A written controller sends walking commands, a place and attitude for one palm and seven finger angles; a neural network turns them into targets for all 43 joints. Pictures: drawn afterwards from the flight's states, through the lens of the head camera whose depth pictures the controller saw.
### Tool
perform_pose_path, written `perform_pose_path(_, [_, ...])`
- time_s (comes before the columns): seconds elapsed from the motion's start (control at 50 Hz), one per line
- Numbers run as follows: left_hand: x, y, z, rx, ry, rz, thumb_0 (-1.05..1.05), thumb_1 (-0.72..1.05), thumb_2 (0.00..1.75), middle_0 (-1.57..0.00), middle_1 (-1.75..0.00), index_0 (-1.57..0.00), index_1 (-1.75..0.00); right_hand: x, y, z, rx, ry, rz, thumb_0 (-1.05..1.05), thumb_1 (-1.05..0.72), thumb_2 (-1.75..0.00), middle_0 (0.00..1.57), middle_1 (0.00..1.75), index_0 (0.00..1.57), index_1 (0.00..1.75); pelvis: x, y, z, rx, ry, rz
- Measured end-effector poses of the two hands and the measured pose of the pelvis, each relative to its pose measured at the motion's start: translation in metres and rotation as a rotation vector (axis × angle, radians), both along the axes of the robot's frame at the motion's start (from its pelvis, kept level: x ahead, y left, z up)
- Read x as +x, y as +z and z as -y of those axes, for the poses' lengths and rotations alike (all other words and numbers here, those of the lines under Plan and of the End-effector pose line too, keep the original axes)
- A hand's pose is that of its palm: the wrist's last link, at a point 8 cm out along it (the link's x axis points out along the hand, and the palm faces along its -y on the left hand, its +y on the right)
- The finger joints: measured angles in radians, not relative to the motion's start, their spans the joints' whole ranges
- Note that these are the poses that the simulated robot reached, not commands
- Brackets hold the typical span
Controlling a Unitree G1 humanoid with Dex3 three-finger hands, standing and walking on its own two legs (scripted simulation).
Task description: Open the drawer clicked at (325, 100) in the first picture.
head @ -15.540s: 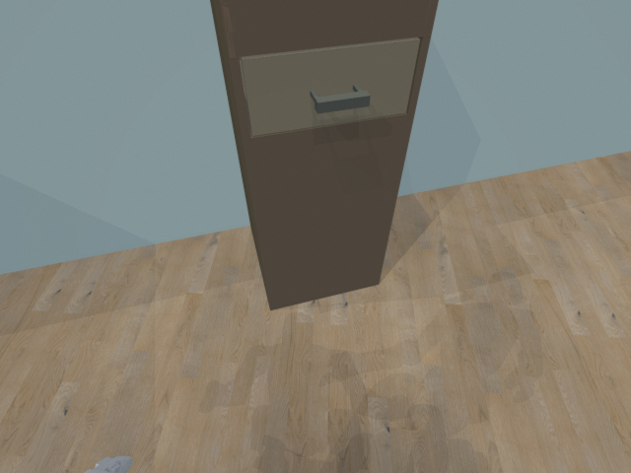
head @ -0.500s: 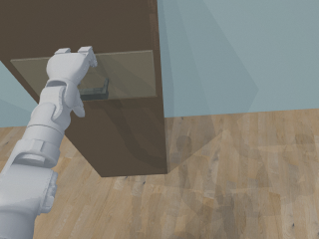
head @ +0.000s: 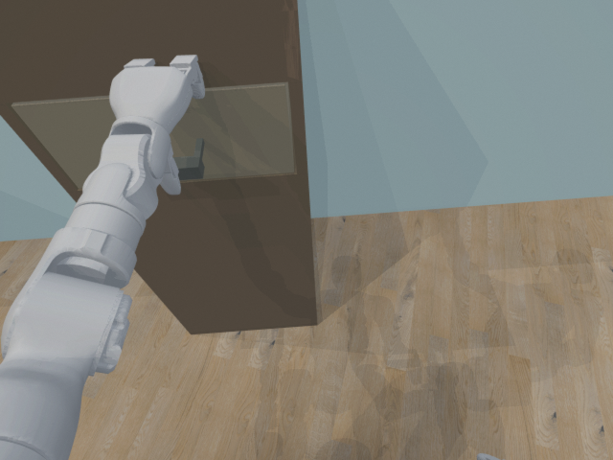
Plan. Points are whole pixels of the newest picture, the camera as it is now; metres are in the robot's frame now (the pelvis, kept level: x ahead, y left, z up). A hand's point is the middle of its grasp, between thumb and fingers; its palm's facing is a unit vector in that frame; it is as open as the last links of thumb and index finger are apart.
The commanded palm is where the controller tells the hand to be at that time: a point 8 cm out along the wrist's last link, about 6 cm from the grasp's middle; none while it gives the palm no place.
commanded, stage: move the hooked fingers above the handle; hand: left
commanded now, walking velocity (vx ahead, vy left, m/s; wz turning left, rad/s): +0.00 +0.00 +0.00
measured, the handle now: (165, 158) +0.54 +0.22 +0.07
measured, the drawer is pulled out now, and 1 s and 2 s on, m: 0.00 0.00 0.00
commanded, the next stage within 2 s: none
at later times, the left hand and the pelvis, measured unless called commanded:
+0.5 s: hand (146, 157) +0.49 +0.21 +0.12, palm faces +0.06 -0.01 -1.00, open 14.0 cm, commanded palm +0.48 +0.22 +0.19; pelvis +0.00 +0.00 +0.00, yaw +2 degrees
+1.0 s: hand (150, 181) +0.46 +0.21 +0.10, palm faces -0.05 +0.00 -1.00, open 13.8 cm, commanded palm +0.46 +0.22 +0.18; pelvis +0.00 +0.00 +0.00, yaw +1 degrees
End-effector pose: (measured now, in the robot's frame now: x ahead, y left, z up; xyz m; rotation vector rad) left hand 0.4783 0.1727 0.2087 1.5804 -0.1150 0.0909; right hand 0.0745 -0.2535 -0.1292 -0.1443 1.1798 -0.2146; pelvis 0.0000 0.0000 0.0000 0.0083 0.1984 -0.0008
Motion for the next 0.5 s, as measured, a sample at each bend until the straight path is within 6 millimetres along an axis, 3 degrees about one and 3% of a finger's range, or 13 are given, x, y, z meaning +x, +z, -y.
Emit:
perform_pose_path(0.18, [0.001,0.001,-0.006,0.0,0.087,-0.163,0.0,-0.49,0.3,-0.36,-1.23,-0.32,-1.26,-0.03,0.004,0.001,-0.015,-0.09,-0.01,0.01,-0.9,-0.9,0.2,0.3,0.2,0.3,-0.007,0.002,0.002,0.005,-0.032,0.022])
perform_pose_path(0.34, [-0.022,-0.057,-0.057,0.007,0.063,-0.301,0.0,-0.49,0.3,-0.32,-1.21,-0.3,-1.21,-0.049,0.015,0.026,-0.117,-0.079,-0.031,0.01,-0.9,-0.9,0.2,0.3,0.2,0.3,-0.015,-0.002,0.002,0.0,-0.019,0.005])
perform_pose_path(0.42, [-0.027,-0.051,-0.054,0.02,-0.054,-0.192,0.0,-0.49,0.3,-0.31,-1.2,-0.28,-1.18,-0.054,0.016,0.031,-0.148,-0.039,-0.091,0.01,-0.9,-0.9,0.2,0.3,0.2,0.3,-0.012,-0.004,0.0,-0.007,0.015,-0.017])
perform_pose_path(0.5, [-0.017,-0.032,-0.042,-0.011,-0.081,-0.072,-0.01,-0.49,0.3,-0.31,-1.2,-0.29,-1.18,-0.051,0.013,0.027,-0.131,-0.019,-0.124,0.01,-0.91,-0.9,0.2,0.3,0.2,0.3,-0.004,-0.005,-0.004,-0.015,0.036,-0.029])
